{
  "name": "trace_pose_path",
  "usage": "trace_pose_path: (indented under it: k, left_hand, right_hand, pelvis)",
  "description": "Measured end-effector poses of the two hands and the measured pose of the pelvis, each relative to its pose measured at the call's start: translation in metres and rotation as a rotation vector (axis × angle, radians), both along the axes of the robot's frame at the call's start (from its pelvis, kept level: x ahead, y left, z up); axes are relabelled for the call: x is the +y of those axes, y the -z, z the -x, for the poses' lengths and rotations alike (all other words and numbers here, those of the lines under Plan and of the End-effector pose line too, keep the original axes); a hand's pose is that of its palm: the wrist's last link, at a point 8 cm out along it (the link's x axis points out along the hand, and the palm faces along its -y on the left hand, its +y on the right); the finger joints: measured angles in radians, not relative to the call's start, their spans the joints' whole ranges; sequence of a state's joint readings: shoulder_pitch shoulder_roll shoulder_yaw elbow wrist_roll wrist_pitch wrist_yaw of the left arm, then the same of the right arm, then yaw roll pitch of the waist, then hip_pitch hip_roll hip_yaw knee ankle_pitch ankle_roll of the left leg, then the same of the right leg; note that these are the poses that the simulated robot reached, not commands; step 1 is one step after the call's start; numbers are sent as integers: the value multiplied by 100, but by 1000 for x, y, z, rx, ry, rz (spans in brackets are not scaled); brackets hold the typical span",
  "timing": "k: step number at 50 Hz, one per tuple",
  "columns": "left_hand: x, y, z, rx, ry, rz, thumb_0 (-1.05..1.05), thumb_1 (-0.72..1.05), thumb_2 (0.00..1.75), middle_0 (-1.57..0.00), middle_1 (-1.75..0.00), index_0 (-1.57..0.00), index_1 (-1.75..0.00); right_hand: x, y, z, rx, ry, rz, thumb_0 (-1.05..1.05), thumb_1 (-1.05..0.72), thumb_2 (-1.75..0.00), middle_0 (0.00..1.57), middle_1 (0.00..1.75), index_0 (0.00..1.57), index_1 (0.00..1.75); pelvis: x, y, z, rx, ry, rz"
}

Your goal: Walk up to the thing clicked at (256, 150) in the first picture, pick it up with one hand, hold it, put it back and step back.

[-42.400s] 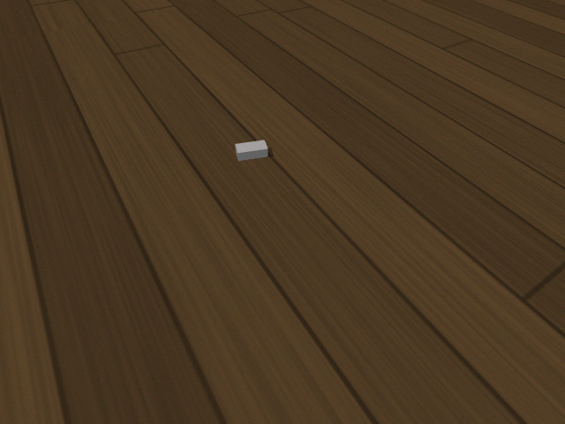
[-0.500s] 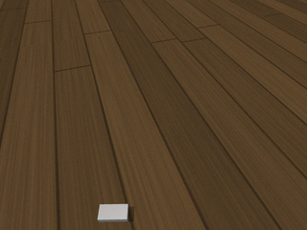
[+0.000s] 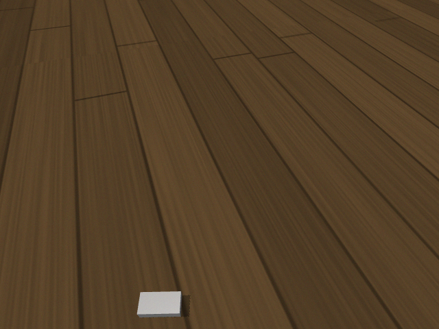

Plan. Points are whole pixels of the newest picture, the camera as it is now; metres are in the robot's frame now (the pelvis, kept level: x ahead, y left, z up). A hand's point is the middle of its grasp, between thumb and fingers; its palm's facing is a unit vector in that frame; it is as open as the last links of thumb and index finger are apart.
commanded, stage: stand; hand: left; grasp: from above
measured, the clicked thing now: (160, 304) +0.34 +0.23 -0.75
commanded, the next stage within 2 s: step back in 0.40 s
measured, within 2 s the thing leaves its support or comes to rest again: neither
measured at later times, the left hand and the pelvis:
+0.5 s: hand out of the picture +0.08 +0.26 -0.16, palm faces +0.01 -0.94 -0.35, open 7.4 cm; pelvis -0.01 +0.00 -0.01, yaw +0 degrees
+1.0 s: hand out of the picture +0.03 +0.32 -0.18, palm faces -0.11 -0.93 -0.34, open 7.4 cm; pelvis -0.10 +0.07 -0.01, yaw -4 degrees
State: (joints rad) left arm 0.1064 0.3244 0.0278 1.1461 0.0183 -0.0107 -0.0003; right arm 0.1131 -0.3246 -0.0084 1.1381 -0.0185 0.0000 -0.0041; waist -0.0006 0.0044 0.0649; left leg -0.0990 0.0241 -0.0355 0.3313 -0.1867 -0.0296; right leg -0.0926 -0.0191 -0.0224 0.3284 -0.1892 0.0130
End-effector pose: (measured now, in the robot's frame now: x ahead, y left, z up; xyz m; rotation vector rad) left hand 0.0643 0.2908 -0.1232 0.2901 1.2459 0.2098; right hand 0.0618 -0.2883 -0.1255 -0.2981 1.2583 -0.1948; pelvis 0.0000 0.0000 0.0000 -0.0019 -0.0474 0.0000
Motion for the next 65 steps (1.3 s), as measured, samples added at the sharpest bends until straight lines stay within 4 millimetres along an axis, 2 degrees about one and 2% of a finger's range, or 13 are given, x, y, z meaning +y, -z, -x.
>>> trace_pose_path:
  k: [20, 27, 32, 36, 39, 43, 52, 56, 61, 65]
  left_hand:
    - [-1, -2, -7, -13, 17, -2, 0, 91, 90, -20, -30, -21, -30]
    - [15, 0, -6, -29, 8, -31, 0, 90, 90, -21, -30, -21, -30]
    - [39, 6, -10, -50, 56, -51, 0, 90, 90, -21, -30, -21, -30]
    - [62, 21, -21, -102, 72, -42, 0, 90, 90, -21, -30, -21, -30]
    - [68, 24, -22, -123, 70, -37, 0, 91, 90, -20, -30, -21, -30]
    - [66, 22, -7, -98, 86, -13, 0, 91, 90, -20, -30, -20, -29]
    - [70, 21, 53, -15, 130, -25, 0, 91, 90, -20, -30, -21, -30]
    - [68, 18, 76, -15, 145, -49, 0, 91, 90, -20, -30, -21, -30]
    - [59, 9, 109, -40, 152, -77, 0, 91, 90, -20, -30, -21, -30]
    - [50, -4, 144, -52, 139, -81, 0, 91, 90, -20, -30, -21, -30]
  right_hand:
    - [-4, -1, -3, -10, 1, 2, 1, -90, -90, 20, 30, 21, 30]
    - [-13, 1, -1, -22, 13, 25, 1, -90, -90, 20, 30, 21, 30]
    - [-10, -4, 16, -16, 17, 68, 1, -90, -90, 20, 30, 21, 30]
    - [2, -4, 43, 7, 16, 119, 1, -90, -90, 20, 30, 21, 30]
    - [18, -9, 66, 43, 10, 124, 1, -90, -90, 20, 30, 21, 30]
    - [33, -17, 89, 58, 27, 122, 1, -90, -90, 20, 30, 21, 30]
    - [45, -9, 107, -66, 60, 95, 1, -90, -90, 21, 31, 21, 30]
    - [41, 1, 121, -106, 59, 70, 1, -90, -90, 21, 31, 21, 30]
    - [24, 15, 146, -136, 68, 41, 1, -90, -90, 21, 31, 21, 30]
    - [13, 12, 171, -122, 77, 32, 1, -90, -90, 20, 30, 21, 30]
  pelvis:
    - [-2, 0, -2, 1, 6, -2]
    - [4, 7, 21, 6, 4, 7]
    - [23, 14, 38, 18, 8, -2]
    - [43, 27, 51, 24, -2, 12]
    - [50, 24, 63, 11, 7, 10]
    - [57, 14, 75, 25, 14, 28]
    - [65, 17, 110, 7, 79, 10]
    - [59, 23, 133, -5, 106, 2]
    - [46, 30, 164, -19, 122, 10]
    - [37, 23, 186, -23, 113, -20]
